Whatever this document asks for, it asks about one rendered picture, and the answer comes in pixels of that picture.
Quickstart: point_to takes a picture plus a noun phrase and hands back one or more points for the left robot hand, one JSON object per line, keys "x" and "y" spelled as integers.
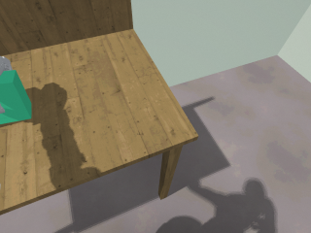
{"x": 5, "y": 65}

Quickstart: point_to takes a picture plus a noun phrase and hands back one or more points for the table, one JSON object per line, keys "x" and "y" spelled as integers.
{"x": 98, "y": 101}

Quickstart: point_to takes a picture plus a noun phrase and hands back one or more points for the sponge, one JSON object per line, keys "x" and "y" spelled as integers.
{"x": 13, "y": 98}

